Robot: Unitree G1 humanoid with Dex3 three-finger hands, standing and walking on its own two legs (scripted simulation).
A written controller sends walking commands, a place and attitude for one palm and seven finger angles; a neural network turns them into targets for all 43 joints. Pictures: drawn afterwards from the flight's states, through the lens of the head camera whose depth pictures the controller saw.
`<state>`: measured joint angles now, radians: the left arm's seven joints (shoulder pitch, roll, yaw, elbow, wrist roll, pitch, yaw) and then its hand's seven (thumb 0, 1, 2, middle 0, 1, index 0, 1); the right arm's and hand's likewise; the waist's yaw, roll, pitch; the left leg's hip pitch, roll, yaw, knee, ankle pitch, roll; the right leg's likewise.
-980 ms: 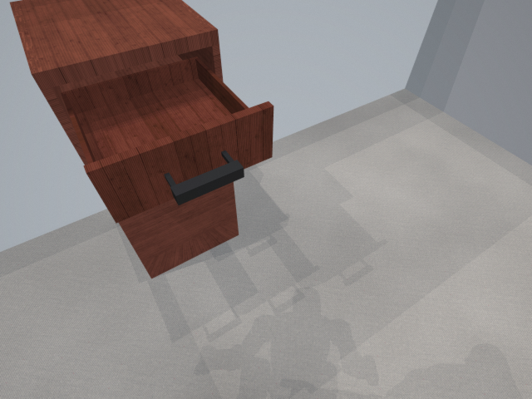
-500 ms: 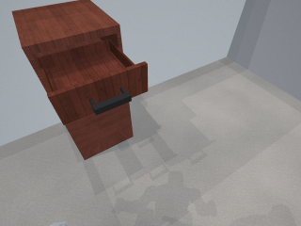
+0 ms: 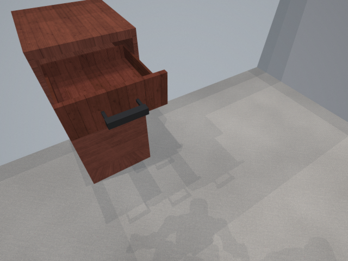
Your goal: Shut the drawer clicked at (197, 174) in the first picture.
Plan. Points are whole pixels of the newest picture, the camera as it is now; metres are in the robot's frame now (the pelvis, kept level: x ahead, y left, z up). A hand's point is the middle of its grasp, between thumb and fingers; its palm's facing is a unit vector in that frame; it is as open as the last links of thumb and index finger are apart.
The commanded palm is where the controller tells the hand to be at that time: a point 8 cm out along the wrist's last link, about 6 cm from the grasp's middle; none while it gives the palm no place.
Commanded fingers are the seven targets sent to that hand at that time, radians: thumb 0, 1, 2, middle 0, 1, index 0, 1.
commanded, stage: stand and wait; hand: left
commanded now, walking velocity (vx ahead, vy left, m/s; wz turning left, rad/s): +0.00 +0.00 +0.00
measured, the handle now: (124, 112) +0.54 +0.19 +0.01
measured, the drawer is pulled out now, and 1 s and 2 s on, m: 0.29 0.29 0.29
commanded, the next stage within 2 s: look at it before walking up in 0.30 s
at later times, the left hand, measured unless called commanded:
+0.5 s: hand out of the picture +0.08 +0.26 -0.16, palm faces -0.02 -0.95 -0.32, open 7.4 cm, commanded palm none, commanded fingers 0.00 0.90 0.90 -0.20 -0.30 -0.20 -0.30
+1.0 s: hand out of the picture +0.08 +0.26 -0.16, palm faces -0.01 -0.95 -0.32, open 7.4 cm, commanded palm none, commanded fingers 0.00 0.90 0.90 -0.20 -0.30 -0.20 -0.30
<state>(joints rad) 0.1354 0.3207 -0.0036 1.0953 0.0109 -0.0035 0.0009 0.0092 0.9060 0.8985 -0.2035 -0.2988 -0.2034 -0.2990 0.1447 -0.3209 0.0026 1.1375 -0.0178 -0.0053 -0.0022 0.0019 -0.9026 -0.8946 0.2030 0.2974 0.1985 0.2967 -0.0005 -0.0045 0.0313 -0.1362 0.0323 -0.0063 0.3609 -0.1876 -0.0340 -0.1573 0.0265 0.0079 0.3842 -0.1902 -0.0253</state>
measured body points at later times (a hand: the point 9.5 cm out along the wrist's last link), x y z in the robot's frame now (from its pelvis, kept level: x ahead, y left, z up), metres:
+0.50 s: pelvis +0.01 +0.02 +0.00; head +0.01 +0.02 +0.45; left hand +0.08 +0.31 -0.14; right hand +0.09 -0.27 -0.13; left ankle +0.01 +0.14 -0.75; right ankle +0.01 -0.10 -0.75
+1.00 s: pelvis +0.01 +0.02 +0.00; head +0.01 +0.02 +0.45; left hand +0.08 +0.31 -0.13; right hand +0.10 -0.28 -0.13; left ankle +0.01 +0.14 -0.75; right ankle +0.01 -0.10 -0.75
